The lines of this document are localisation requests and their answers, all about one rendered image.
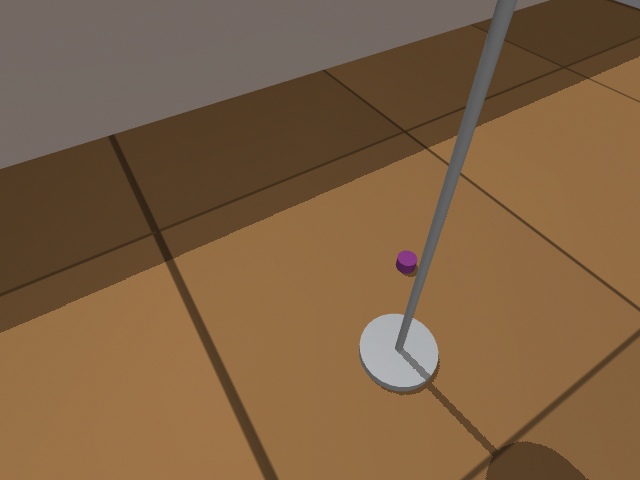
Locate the floor lamp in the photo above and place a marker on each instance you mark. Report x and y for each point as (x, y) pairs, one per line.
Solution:
(397, 351)

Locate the tin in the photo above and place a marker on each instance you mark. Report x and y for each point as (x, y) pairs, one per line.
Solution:
(406, 262)

